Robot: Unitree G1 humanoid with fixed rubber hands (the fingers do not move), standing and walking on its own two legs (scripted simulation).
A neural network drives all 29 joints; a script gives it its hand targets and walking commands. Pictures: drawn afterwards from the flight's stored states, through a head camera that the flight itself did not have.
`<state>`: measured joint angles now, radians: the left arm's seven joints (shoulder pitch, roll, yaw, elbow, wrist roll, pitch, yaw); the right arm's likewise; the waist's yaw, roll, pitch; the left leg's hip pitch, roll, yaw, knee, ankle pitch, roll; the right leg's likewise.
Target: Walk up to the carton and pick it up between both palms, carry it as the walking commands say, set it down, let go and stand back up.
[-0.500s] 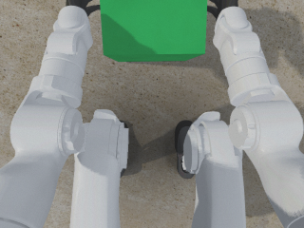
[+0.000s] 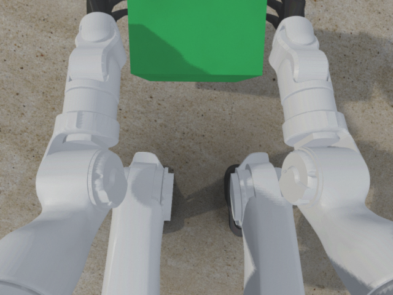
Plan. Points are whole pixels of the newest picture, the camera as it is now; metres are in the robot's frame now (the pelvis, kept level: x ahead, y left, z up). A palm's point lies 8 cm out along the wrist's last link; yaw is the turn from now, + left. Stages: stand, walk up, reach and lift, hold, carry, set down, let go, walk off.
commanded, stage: reach and lift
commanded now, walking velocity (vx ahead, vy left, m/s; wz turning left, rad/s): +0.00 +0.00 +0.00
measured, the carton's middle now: (195, 32) +0.54 +0.01 -0.20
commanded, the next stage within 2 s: none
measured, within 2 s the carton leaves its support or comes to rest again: neither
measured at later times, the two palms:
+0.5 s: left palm (87, 11) +0.52 +0.15 -0.05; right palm (306, 14) +0.52 -0.13 -0.05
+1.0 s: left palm (59, 1) +0.50 +0.15 +0.02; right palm (343, 2) +0.50 -0.13 +0.02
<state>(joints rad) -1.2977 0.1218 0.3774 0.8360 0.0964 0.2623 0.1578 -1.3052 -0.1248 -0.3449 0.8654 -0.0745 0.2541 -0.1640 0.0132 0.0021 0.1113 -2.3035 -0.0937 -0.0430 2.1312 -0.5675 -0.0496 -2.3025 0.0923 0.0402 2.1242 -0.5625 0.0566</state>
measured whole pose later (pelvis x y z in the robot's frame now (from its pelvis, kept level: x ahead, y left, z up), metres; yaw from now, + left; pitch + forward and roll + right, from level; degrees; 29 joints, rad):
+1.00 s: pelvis +0.00 +0.00 +0.10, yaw +0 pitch +45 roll +0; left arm -1.09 -0.03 0.48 0.71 0.24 0.33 0.17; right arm -1.11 0.02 -0.45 0.74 -0.23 0.33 -0.18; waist 0.01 0.00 -0.14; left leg -2.08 -0.12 -0.08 1.80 -0.51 -0.06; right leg -2.08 0.12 0.08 1.80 -0.50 0.06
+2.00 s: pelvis +0.03 +0.00 +0.22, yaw +0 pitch +37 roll +0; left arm -0.80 -0.11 0.45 0.68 0.25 0.31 0.17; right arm -0.81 0.10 -0.45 0.70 -0.25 0.29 -0.15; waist 0.00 0.00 -0.24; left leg -1.58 -0.12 -0.11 1.41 -0.47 -0.04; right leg -1.58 0.12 0.11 1.40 -0.47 0.05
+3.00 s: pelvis +0.07 +0.00 +0.35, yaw +0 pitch +21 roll +0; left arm -0.47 -0.20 0.42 0.52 0.31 0.33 0.06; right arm -0.48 0.19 -0.42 0.54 -0.31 0.32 -0.05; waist 0.00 0.00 -0.17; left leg -0.86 -0.09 -0.14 0.79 -0.30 -0.02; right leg -0.86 0.08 0.14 0.79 -0.30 0.02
